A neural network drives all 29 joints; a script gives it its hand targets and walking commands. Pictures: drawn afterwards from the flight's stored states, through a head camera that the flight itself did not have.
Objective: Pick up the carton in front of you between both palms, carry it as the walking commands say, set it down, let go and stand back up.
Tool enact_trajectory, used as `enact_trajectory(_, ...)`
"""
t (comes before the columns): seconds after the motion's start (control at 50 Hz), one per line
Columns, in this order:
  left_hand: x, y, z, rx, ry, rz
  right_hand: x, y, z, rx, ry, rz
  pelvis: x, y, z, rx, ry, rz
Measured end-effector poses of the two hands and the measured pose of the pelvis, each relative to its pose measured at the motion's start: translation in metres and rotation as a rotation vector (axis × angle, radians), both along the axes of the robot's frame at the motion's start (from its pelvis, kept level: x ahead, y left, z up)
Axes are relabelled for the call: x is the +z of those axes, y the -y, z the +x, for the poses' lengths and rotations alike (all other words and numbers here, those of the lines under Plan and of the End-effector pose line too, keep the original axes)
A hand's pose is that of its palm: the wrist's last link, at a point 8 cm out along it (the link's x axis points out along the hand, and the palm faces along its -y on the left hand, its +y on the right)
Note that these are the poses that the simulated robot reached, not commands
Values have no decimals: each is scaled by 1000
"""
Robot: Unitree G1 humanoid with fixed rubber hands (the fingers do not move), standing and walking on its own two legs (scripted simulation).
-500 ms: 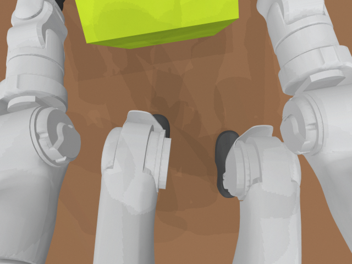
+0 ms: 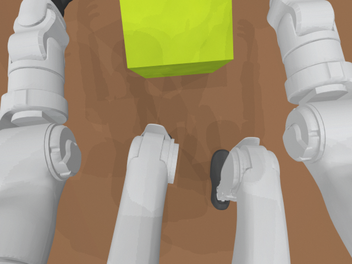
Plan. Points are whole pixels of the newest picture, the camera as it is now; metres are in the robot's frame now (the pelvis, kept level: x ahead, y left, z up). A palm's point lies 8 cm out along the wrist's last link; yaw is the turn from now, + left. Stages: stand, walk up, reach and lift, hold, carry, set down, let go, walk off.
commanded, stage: set down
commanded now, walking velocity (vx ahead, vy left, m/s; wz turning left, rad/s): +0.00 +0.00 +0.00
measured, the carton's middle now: (176, 29) +0.55 +0.11 -0.30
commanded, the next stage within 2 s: let go in 0.68 s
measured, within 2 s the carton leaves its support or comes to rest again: neither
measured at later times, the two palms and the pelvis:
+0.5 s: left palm out of the picture +0.51 +0.32 +0.04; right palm out of the picture +0.59 -0.07 +0.03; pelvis +0.02 +0.00 +0.13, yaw +1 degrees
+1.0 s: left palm out of the picture +0.45 +0.31 +0.15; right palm out of the picture +0.50 -0.11 +0.14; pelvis +0.06 +0.02 +0.26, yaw +1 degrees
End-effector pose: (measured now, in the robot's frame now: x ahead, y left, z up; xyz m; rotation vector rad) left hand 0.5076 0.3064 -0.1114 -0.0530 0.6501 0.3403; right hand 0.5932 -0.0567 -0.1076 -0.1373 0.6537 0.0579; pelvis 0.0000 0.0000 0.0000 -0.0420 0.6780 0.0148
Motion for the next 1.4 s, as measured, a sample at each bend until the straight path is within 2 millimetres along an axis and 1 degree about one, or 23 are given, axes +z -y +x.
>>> enact_trajectory(0.08,25,0,2,-3,4,5,24,4,1,-5,1,1,19,-1,2,1,-40,-4)
enact_trajectory(0.16,45,0,3,-4,7,10,42,9,1,-7,7,1,36,-1,5,0,-68,-4)
enact_trajectory(0.32,89,-7,3,0,8,15,81,11,1,1,16,-2,77,-1,12,-1,-103,3)
enact_trajectory(0.46,136,-11,2,-3,7,9,126,11,1,4,11,-2,119,0,21,8,-120,4)
enact_trajectory(0.62,187,-9,2,-13,13,6,178,15,-1,2,14,0,165,-1,30,15,-119,0)
enact_trajectory(0.7,208,-8,2,-20,11,9,200,17,-2,2,12,-2,186,-2,33,16,-112,0)
enact_trajectory(0.78,223,-6,-1,-48,-4,26,216,20,-9,-4,5,-20,205,-4,38,17,-102,-1)
enact_trajectory(0.82,229,-4,-6,-74,-20,39,222,24,-17,-12,-4,-39,215,-6,41,17,-93,-3)
enact_trajectory(0.86,234,-2,-13,-106,-44,55,228,28,-30,-23,-16,-62,226,-8,45,16,-78,-4)
enact_trajectory(0.96,249,1,-45,-188,-113,85,244,43,-73,-55,-52,-103,254,-14,57,15,-17,-3)
enact_trajectory(1.04,268,1,-72,-223,-143,93,261,53,-102,-66,-70,-108,272,-19,68,17,45,1)
enact_trajectory(1.18,306,1,-112,-228,-145,94,294,67,-136,-47,-72,-102,295,-24,85,28,145,10)
enact_trajectory(1.28,328,12,-146,-222,-150,86,314,82,-165,-35,-81,-99,309,-23,96,36,223,21)
enact_trajectory(1.4,354,33,-189,-221,-158,80,338,108,-206,-33,-93,-92,325,-16,106,39,346,37)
